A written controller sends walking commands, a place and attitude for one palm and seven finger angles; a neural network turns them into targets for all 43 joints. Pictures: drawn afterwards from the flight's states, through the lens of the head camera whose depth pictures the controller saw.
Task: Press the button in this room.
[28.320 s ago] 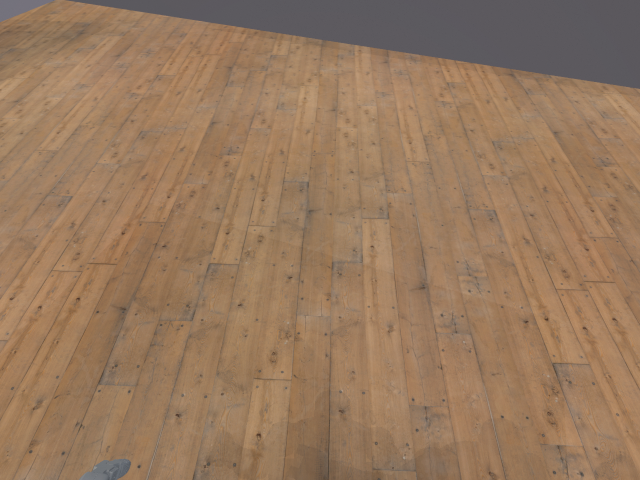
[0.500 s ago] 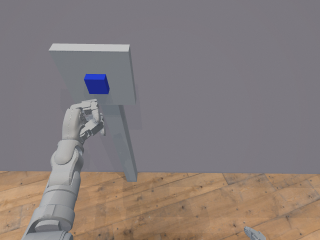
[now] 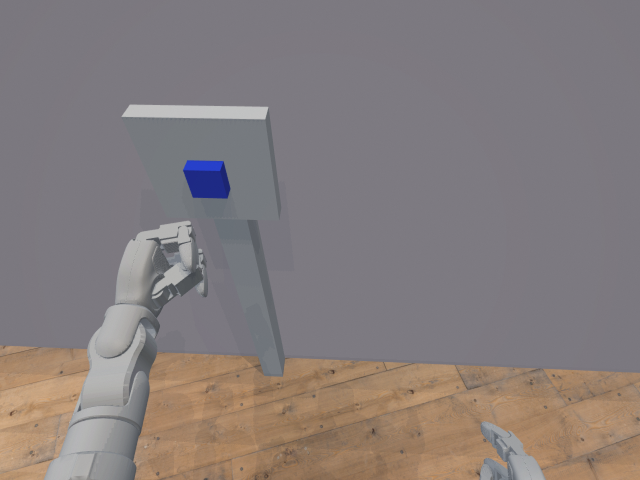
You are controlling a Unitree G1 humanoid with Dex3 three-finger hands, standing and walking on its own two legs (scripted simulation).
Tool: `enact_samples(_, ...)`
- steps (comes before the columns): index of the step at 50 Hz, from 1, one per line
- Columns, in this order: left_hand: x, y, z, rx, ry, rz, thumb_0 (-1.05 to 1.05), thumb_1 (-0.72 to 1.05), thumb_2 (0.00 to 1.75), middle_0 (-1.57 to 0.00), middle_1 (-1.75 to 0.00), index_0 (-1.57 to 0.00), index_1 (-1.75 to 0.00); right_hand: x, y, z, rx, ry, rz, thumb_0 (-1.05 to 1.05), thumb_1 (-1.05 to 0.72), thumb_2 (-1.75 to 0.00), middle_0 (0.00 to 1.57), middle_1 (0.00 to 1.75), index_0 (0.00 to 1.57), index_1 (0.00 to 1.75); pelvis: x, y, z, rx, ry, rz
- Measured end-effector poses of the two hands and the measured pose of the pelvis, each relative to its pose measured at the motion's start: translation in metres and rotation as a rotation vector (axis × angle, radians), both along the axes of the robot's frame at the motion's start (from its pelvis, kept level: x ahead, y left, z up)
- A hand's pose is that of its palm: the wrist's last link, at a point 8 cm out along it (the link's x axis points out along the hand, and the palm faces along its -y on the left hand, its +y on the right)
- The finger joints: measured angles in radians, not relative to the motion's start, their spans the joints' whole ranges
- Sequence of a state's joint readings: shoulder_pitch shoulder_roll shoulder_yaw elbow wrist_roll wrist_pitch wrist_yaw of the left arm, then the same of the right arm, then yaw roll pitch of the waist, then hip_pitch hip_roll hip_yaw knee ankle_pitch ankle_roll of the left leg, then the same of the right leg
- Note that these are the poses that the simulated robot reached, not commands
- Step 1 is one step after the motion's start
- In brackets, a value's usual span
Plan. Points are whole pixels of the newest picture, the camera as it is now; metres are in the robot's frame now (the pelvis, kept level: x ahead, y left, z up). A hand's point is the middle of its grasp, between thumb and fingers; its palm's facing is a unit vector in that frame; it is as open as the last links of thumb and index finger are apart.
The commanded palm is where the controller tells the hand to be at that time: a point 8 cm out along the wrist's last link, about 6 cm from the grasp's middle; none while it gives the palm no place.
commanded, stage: draw the hand back to the body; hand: left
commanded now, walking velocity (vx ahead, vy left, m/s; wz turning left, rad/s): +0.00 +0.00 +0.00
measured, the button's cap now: (208, 178) +0.50 +0.18 +0.11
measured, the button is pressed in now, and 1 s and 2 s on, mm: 0 0 0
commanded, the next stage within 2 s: step back with the hand held close in 1.30 s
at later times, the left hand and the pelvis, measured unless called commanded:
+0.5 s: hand (126, 320) +0.25 +0.20 +0.14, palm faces +0.20 -0.95 -0.23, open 3.1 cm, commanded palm +0.21 +0.25 +0.15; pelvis +0.00 +0.00 +0.02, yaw +0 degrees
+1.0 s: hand (20, 351) +0.20 +0.25 +0.19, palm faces +0.39 -0.84 -0.38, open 3.1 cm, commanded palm +0.14 +0.29 +0.20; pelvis +0.01 +0.01 +0.03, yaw +0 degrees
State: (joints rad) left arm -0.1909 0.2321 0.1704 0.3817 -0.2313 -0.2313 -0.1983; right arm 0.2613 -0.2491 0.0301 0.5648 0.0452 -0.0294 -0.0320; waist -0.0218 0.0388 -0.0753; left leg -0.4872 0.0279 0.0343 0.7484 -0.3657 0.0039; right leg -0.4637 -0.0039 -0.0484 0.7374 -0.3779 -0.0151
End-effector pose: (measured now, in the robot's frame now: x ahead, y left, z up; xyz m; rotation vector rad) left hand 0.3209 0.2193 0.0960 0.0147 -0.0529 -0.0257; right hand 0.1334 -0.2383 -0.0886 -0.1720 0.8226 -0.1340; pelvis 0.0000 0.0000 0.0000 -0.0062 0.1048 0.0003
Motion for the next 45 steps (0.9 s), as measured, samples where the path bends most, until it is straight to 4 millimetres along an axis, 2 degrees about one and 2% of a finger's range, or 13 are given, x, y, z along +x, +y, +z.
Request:
enact_samples(4,-0.018,0.007,0.005,0.009,0.011,0.013,0.02,0.90,0.90,-1.30,-1.50,-1.30,-1.50,-0.005,-0.002,0.002,0.003,-0.002,-0.011,0.01,-0.91,-0.90,0.20,0.30,0.20,0.30,0.001,-0.001,0.003,0.002,-0.021,-0.002)
enact_samples(8,-0.035,0.013,0.013,0.016,0.012,0.023,0.02,0.90,0.90,-1.30,-1.50,-1.30,-1.50,-0.002,-0.003,0.006,-0.004,-0.026,-0.005,0.01,-0.91,-0.90,0.20,0.30,0.20,0.30,0.000,-0.001,0.006,0.000,-0.042,0.002)
enact_samples(17,-0.068,0.023,0.032,0.021,0.002,0.029,0.02,0.90,0.90,-1.30,-1.50,-1.30,-1.50,0.027,0.006,0.027,-0.006,-0.157,0.035,0.01,-0.91,-0.90,0.20,0.30,0.20,0.30,-0.002,-0.001,0.011,-0.001,-0.083,0.011)
enact_samples(21,-0.085,0.027,0.047,0.160,-0.012,0.138,0.02,0.90,0.90,-1.30,-1.50,-1.31,-1.50,0.040,0.013,0.038,-0.018,-0.197,0.051,0.01,-0.91,-0.90,0.20,0.30,0.20,0.30,-0.002,0.000,0.018,-0.001,-0.116,0.004)
enact_samples(25,-0.104,0.029,0.055,0.222,-0.018,0.225,0.02,0.90,0.90,-1.30,-1.50,-1.31,-1.50,0.048,0.020,0.045,-0.024,-0.197,0.074,0.01,-0.91,-0.90,0.20,0.30,0.20,0.30,0.000,0.003,0.024,-0.001,-0.142,0.003)
enact_samples(30,-0.122,0.037,0.062,0.262,-0.016,0.291,0.02,0.90,0.90,-1.31,-1.50,-1.31,-1.50,0.053,0.029,0.047,-0.025,-0.176,0.102,0.01,-0.91,-0.90,0.20,0.30,0.20,0.30,0.003,0.006,0.028,0.001,-0.168,0.004)
enact_samples(36,-0.134,0.050,0.075,0.305,-0.035,0.353,0.02,0.90,0.90,-1.31,-1.50,-1.31,-1.50,0.054,0.038,0.044,-0.015,-0.153,0.116,0.01,-0.91,-0.90,0.20,0.30,0.20,0.30,0.007,0.009,0.031,-0.001,-0.187,0.003)
enact_samples(45,-0.153,0.061,0.096,0.369,-0.084,0.389,0.02,0.90,0.90,-1.31,-1.50,-1.31,-1.50,0.053,0.040,0.042,-0.003,-0.144,0.110,0.01,-0.90,-0.90,0.20,0.30,0.20,0.30,0.013,0.013,0.031,-0.002,-0.193,-0.003)
